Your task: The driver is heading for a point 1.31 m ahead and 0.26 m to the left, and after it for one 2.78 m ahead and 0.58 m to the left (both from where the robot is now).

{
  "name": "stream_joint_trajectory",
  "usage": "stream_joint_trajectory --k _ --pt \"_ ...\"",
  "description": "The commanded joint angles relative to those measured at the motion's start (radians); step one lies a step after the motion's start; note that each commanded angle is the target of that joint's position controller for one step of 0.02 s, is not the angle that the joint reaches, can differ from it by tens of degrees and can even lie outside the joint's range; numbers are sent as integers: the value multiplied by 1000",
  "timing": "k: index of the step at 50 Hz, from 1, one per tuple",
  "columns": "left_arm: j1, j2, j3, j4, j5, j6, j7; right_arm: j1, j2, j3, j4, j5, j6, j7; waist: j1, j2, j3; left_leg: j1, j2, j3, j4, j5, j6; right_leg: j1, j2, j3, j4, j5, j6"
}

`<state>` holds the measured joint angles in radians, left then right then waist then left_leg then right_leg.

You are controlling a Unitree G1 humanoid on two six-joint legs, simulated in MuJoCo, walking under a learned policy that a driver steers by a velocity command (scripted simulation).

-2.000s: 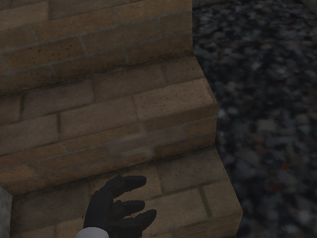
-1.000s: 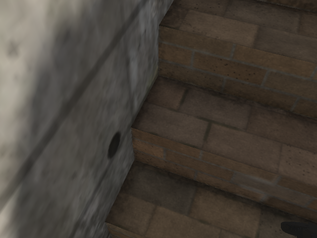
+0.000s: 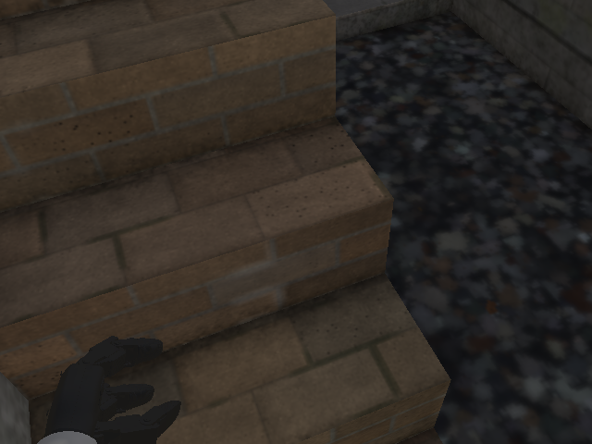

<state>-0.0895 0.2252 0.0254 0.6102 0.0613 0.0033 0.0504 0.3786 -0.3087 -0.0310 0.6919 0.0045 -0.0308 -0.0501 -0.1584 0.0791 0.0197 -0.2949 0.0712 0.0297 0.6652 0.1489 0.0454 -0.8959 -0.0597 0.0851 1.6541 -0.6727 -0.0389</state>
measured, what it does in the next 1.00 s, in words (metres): steps on the spot, turning left: right foot, then left foot 0.19 m higher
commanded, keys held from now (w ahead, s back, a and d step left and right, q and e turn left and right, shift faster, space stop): w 0.08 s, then w+q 0.78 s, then w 0.04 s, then w+e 0.10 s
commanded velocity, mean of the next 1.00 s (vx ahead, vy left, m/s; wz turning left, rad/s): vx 0.45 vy -0.13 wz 0.36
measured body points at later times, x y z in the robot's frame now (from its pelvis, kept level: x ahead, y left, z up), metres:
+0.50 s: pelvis -0.02 -0.05 -0.04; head +0.01 -0.06 +0.41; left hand +0.12 +0.19 -0.15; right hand +0.08 -0.30 -0.17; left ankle -0.10 +0.07 -0.55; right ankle -0.02 -0.17 -0.77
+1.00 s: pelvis +0.00 +0.06 +0.00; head +0.07 +0.15 +0.43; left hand -0.01 +0.37 -0.15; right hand +0.34 +0.02 -0.04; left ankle +0.00 +0.22 -0.60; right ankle -0.03 -0.15 -0.66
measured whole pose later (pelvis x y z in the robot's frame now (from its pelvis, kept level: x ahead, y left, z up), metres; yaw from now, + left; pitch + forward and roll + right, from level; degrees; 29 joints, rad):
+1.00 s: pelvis +0.00 +0.06 +0.00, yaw +26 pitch +4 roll +2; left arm 0.15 0.37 0.06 0.69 -0.03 0.00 0.00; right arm -0.09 -0.06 0.02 0.42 -0.01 0.05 -0.16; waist 0.03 -0.18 0.18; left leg -0.85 0.01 -0.02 1.36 -0.96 -0.09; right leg -0.36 -0.08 0.12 1.06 -0.44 0.04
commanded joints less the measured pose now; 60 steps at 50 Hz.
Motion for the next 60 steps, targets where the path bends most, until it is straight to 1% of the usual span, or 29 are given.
stream_joint_trajectory --k 1,2,3,4,5,6,9,13,16,18,19,20,21,23,24,29,34,38,44,46,47,48,49,50,51,52,54,57,60 --pt "-366 -393 -128 -291 -68 -59 -2 386 227 114 226 -50 -41 5 12 -195 199 138 128 -315 -208 361 125 -618 227 113 831 26 -26" --pt "-108 -388 -139 -311 3 -86 -11 226 122 63 188 -62 -75 8 246 -60 226 181 334 -660 -303 304 156 -798 148 213 891 163 -52" --pt "-31 -306 -122 -276 55 -98 -19 152 65 27 176 -52 -84 22 286 -125 165 261 400 -675 -343 200 179 -864 123 208 996 186 -61" --pt "-55 -205 -98 -311 75 -83 -32 39 -77 -31 134 -47 -95 -1 301 -82 77 294 548 -850 -472 -113 264 -872 45 279 1032 163 -40" --pt "-209 -67 -57 -354 73 -57 -46 -66 -99 -44 119 -36 -99 -24 274 -144 84 164 557 -978 -604 -575 272 -768 -84 277 873 244 -3" --pt "-342 -19 -31 -373 32 -33 -64 -42 -2 -20 146 -33 -84 -38 213 -307 109 68 442 -840 -587 -633 269 -644 -100 214 753 395 11" --pt "-305 -92 -48 -352 -54 15 -75 67 48 -11 121 -10 -49 -58 119 -363 107 -64 204 -484 -522 -480 231 -275 -90 -29 392 542 38" --pt "-200 -237 -118 -321 -68 -16 -85 80 51 -41 89 -18 -6 -40 69 -1 -20 -83 45 -176 -546 -183 137 393 -29 -162 -470 481 37" --pt "-36 -143 -57 -227 -96 -42 -52 82 -18 -83 82 -59 7 -6 119 164 -185 349 59 -164 -179 536 148 464 116 -162 -1023 321 20" --pt "143 -67 -20 -102 -51 -88 -29 6 53 -88 11 -17 -17 19 170 131 -258 276 28 -173 100 329 85 698 58 -120 -1393 617 24" --pt "156 -82 -28 -56 -27 -99 -28 0 210 -55 -47 -22 -15 11 119 -13 -190 -161 -31 -145 279 -460 14 981 -174 67 -1345 1220 -6" --pt "241 -31 -15 -19 -28 -84 -32 54 234 -43 -81 -13 -14 -2 98 -256 -268 -498 -103 -107 574 -808 -34 1199 -408 195 -1088 1942 -125" --pt "309 60 25 13 -32 -70 -27 126 179 -55 -31 -12 5 -26 160 -400 -395 -437 -104 -88 918 -811 -47 1026 -491 351 -1264 1444 -275" --pt "146 42 32 43 -34 -54 -33 -42 228 -61 -76 -61 15 -56 96 -282 -77 -717 -133 -88 1461 -735 -43 740 -365 250 -1436 542 -240" --pt "146 20 21 52 -50 -73 -22 -117 183 -59 -118 -68 33 -52 82 -197 11 -736 -104 -102 1478 -687 -46 664 -307 100 -1406 611 -199" --pt "429 61 23 205 -32 -127 -24 -248 176 -24 -215 -78 69 5 124 -150 -88 -972 -118 -179 1629 -559 30 856 -295 25 -1360 399 -147" --pt "419 171 36 202 -38 -144 -13 -352 148 -16 -316 -73 120 -12 112 -163 8 -978 -69 -127 1506 -584 -12 734 -319 -89 -1496 446 -152" --pt "530 237 56 216 -16 -130 -1 -472 194 -3 -383 -64 105 -39 208 -218 7 -1183 -38 -169 1641 -807 8 986 -392 -73 -1535 389 -194" --pt "320 225 51 90 -36 -96 10 -484 158 -3 -452 -42 129 -39 154 -197 -26 -645 93 -90 770 -780 -16 762 -196 -293 -1519 468 -70" --pt "260 239 60 46 -45 -59 -21 -256 153 -15 -370 -14 84 -49 69 -201 -217 -53 4 -120 282 -436 -31 707 -190 -322 -1295 974 -86" --pt "257 239 53 1 -118 -32 -47 -68 61 -45 -285 6 76 -91 -37 85 -399 431 -88 -128 -64 16 -87 560 -47 -309 -947 853 -36" --pt "341 139 30 -74 -144 -7 -66 -63 -58 -76 -264 16 55 -120 46 392 -561 801 120 -506 -101 191 -114 196 95 -82 -447 65 29" --pt "483 74 0 -29 -105 -6 -71 -48 -126 -74 -296 1 60 -152 49 453 -811 754 229 -569 -44 136 -120 250 249 228 -59 20 95" --pt "380 89 20 -59 -93 4 -69 -110 -137 -68 -327 -46 77 -179 75 426 -774 596 264 -511 36 -27 -129 194 301 274 145 139 130" --pt "235 115 32 -124 -73 -1 -48 -227 -86 -59 -323 -78 85 -189 145 380 -547 423 251 -416 113 -93 -121 18 228 225 109 288 116" --pt "229 116 30 -135 -23 30 -43 -338 -4 -56 -311 -34 85 -199 226 359 -368 253 264 -358 181 -53 -126 -51 134 184 90 329 93" --pt "239 138 51 -103 41 105 -48 -439 42 -54 -284 -35 65 -211 310 181 -264 -116 276 -310 163 -61 -65 152 132 54 292 480 72" --pt "343 108 44 -49 42 124 -28 -483 89 -48 -207 -82 9 -133 380 -61 -124 -298 234 -221 143 -457 -25 144 204 -10 334 499 63" --pt "659 71 36 20 17 148 -29 -669 67 -39 -205 -72 -20 -98 543 -80 -54 -441 189 -106 129 -601 -45 284 243 -82 184 531 42"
